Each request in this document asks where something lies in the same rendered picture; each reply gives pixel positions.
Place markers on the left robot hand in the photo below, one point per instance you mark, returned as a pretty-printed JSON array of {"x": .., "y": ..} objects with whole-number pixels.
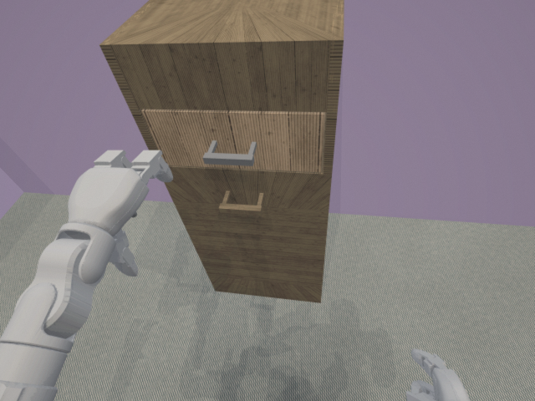
[{"x": 111, "y": 192}]

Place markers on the cabinet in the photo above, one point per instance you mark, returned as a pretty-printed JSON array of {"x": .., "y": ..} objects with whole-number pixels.
[{"x": 243, "y": 55}]

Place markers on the handle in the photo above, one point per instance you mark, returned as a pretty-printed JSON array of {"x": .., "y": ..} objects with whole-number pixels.
[
  {"x": 212, "y": 158},
  {"x": 240, "y": 209}
]

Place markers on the drawer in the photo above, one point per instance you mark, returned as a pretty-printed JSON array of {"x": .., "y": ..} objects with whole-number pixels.
[{"x": 291, "y": 141}]

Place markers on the right robot hand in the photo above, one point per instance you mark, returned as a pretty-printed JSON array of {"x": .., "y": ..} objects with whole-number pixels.
[{"x": 446, "y": 384}]

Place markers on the robot left forearm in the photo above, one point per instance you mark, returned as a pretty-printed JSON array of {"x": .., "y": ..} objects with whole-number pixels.
[{"x": 51, "y": 310}]

